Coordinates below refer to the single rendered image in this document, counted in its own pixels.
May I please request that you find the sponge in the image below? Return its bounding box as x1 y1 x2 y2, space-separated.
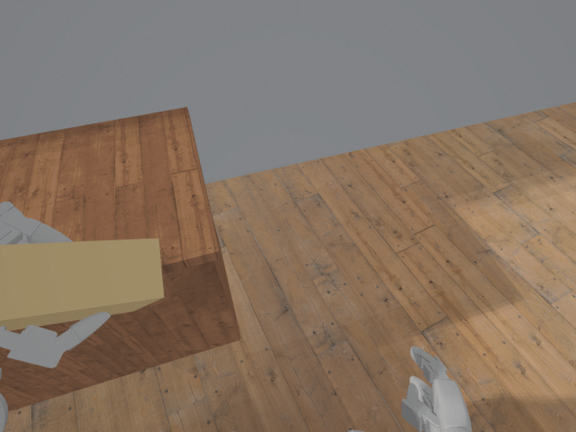
0 238 165 331

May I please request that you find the robot left hand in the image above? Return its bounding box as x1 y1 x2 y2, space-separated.
0 202 111 368

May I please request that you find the robot right hand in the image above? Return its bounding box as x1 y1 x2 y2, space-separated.
401 346 472 432

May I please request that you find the table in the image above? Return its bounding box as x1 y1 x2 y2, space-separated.
0 107 241 411

